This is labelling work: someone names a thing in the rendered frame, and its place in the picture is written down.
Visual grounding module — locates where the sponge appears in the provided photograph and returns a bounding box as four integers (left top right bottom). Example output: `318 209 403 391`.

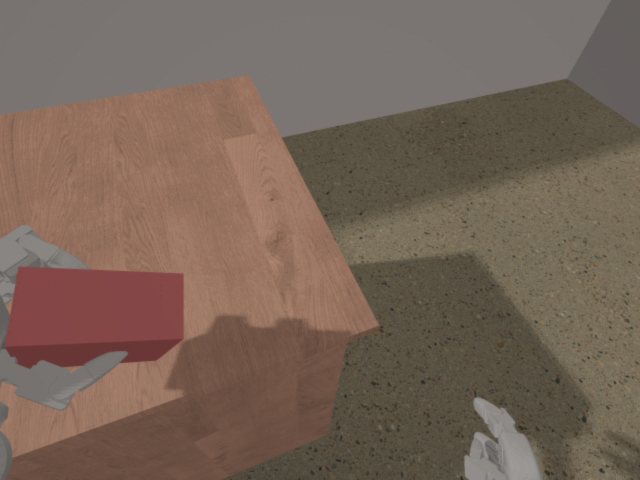
5 267 184 369

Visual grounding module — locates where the right robot hand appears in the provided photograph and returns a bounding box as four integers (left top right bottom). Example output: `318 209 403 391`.
464 397 543 480

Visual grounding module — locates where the left robot hand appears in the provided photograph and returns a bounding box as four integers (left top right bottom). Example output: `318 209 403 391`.
0 225 128 411

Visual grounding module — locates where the table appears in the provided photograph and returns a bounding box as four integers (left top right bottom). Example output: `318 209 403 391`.
0 75 379 480

